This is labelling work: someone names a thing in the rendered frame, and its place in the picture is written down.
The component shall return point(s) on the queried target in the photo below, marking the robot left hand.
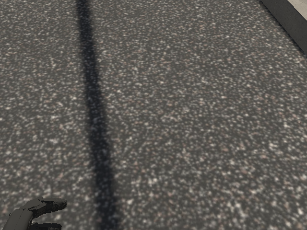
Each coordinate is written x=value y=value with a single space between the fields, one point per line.
x=22 y=218

